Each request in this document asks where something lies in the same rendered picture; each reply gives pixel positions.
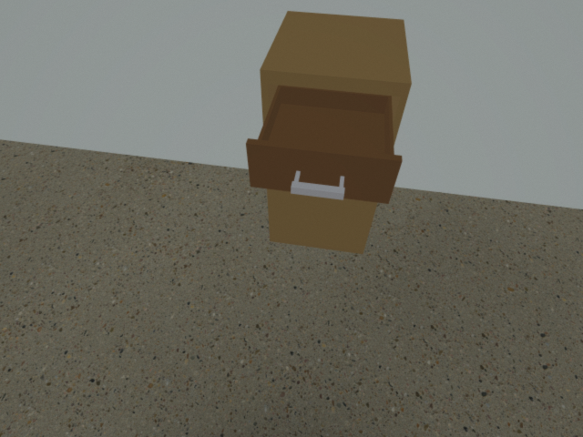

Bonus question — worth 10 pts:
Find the drawer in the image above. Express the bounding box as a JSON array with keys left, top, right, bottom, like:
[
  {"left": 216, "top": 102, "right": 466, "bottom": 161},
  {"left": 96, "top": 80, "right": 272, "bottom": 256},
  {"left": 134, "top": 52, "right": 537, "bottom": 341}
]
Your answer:
[{"left": 246, "top": 85, "right": 402, "bottom": 204}]

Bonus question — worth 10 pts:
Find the cabinet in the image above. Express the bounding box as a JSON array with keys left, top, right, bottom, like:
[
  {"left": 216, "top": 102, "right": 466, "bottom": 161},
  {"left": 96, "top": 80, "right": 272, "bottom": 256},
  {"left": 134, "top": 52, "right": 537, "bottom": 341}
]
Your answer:
[{"left": 260, "top": 11, "right": 412, "bottom": 254}]

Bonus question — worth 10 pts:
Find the handle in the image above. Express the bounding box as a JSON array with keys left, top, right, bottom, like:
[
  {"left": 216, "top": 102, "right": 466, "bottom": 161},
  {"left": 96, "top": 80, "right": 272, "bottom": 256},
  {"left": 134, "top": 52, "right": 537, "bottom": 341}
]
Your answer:
[{"left": 291, "top": 170, "right": 345, "bottom": 200}]

